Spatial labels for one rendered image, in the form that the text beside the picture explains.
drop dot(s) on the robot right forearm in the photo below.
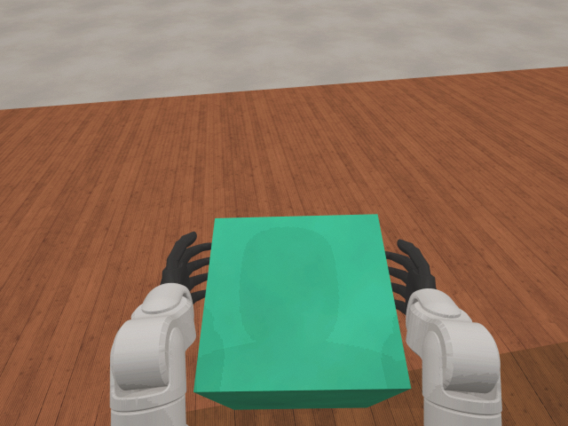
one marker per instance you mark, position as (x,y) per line
(461,367)

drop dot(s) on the robot left forearm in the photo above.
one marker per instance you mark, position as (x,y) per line
(147,360)

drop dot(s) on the robot left hand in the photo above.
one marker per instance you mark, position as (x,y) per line
(178,269)

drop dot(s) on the carton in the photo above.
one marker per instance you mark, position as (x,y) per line
(299,313)

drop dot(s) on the robot right hand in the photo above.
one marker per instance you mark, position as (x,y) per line
(417,275)

